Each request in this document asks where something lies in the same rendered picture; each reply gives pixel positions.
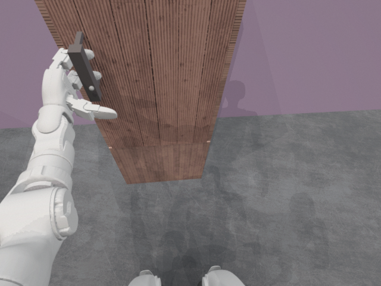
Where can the left robot forearm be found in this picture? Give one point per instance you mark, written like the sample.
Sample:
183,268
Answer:
51,162

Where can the left robot hand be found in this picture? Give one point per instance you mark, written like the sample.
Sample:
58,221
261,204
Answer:
57,87

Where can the handle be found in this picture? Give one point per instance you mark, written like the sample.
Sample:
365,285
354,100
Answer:
82,66

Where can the right robot thigh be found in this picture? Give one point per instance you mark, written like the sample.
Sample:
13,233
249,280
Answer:
221,278

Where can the cupboard door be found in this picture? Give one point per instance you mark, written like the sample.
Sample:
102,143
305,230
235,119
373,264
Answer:
161,63

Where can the robot left upper arm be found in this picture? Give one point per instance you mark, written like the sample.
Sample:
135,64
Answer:
33,225

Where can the left robot shin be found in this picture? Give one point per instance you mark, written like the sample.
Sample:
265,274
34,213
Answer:
146,272

